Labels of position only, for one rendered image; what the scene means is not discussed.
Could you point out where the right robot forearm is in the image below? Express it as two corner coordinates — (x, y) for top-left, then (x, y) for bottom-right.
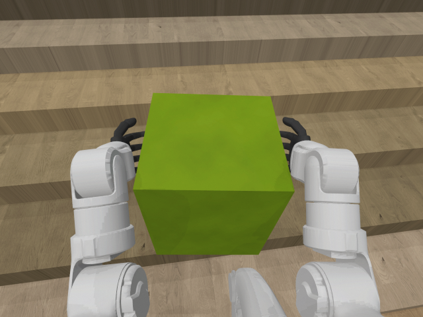
(290, 141), (380, 307)

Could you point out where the robot right thigh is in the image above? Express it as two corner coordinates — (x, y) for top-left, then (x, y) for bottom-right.
(228, 267), (287, 317)

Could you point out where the left robot forearm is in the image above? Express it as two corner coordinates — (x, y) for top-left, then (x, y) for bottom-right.
(67, 141), (135, 317)

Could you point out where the right robot upper arm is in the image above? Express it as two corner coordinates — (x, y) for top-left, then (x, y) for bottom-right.
(295, 262), (384, 317)

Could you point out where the robot left hand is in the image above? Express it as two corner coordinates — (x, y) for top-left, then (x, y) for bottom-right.
(110, 118), (145, 173)

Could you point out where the left robot upper arm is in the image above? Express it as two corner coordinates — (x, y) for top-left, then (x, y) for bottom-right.
(68, 262), (150, 317)

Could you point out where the robot right hand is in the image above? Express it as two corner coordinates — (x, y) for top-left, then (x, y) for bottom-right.
(280, 117), (311, 172)

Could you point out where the carton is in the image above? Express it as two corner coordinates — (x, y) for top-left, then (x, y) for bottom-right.
(133, 93), (295, 255)

